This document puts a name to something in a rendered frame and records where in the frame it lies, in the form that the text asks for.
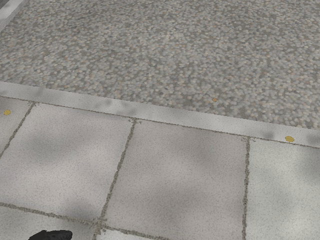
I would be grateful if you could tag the left robot hand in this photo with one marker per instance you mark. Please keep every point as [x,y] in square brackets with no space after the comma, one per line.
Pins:
[52,235]

